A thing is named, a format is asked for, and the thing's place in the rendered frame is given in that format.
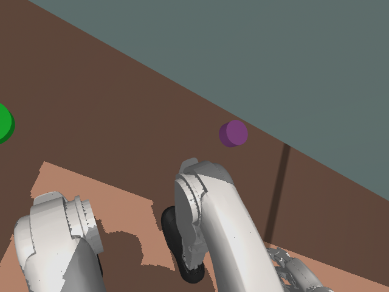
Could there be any right robot foot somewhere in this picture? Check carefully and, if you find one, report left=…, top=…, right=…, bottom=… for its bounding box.
left=161, top=206, right=205, bottom=283

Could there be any right robot hand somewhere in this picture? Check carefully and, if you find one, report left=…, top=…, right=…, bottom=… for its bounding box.
left=266, top=247, right=324, bottom=292

